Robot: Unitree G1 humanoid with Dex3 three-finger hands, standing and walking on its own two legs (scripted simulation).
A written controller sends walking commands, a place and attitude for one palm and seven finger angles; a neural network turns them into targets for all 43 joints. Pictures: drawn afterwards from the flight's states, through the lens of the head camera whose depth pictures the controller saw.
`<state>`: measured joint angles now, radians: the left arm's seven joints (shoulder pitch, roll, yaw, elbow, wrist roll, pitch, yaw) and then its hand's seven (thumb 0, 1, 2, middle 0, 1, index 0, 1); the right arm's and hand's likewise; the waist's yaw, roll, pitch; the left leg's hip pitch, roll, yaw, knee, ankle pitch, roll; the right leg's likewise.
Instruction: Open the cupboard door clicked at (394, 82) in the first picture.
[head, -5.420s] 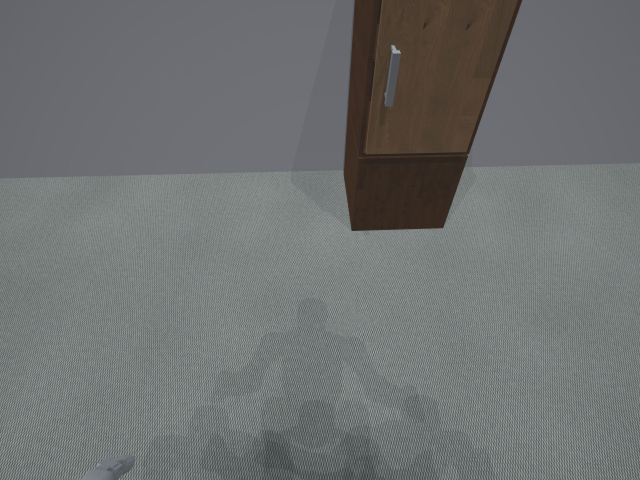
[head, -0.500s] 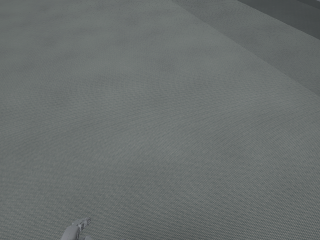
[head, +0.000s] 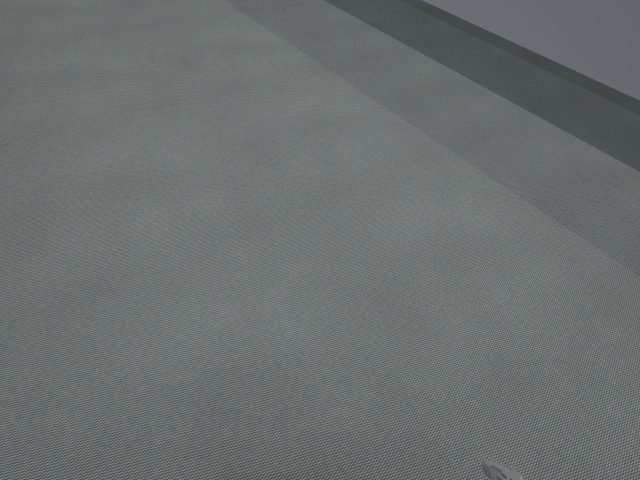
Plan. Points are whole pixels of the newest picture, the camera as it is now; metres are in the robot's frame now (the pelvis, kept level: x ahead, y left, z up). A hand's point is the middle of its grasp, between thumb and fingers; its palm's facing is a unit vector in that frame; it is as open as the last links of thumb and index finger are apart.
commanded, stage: walk to a spot facing it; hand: left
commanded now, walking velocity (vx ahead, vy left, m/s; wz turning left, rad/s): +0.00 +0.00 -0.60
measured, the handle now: out of the picture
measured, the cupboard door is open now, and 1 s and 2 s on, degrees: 0 0 0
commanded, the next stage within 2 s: turn to face it in 0.46 s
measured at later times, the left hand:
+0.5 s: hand (253, 378) +0.29 +0.13 -0.17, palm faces -0.33 -0.92 -0.20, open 7.4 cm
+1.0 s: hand (245, 368) +0.31 +0.15 -0.18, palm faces -0.19 -0.97 -0.16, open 7.3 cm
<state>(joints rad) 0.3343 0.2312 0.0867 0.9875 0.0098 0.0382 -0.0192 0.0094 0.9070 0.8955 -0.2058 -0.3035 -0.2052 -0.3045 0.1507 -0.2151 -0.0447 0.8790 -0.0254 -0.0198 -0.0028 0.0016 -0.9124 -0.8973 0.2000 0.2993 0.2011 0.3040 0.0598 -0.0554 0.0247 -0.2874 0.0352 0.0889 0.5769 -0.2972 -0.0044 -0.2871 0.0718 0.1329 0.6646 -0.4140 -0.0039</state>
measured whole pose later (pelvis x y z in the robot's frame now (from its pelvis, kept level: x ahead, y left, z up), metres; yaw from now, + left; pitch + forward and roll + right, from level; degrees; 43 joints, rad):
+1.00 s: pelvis +0.18 +0.00 -0.01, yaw -14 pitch +0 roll -1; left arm 0.17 0.19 0.06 0.95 0.01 0.04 0.02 0.01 0.91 0.90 -0.21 -0.30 -0.21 -0.30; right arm 0.25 -0.15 -0.04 0.98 -0.03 0.02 0.01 0.00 -0.92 -0.90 0.20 0.30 0.20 0.30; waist -0.01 -0.04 0.05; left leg -0.35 0.04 0.09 0.67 -0.32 0.04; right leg -0.35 -0.05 -0.10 0.92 -0.52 0.04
